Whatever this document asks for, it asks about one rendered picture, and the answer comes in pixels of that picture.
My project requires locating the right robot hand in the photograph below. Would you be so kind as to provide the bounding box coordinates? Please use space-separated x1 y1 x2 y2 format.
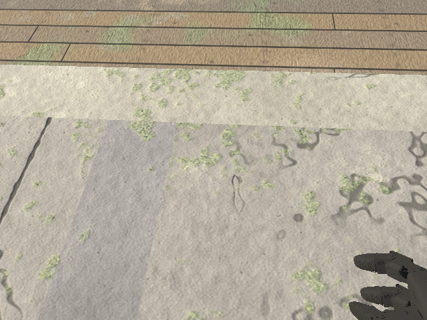
349 251 427 320

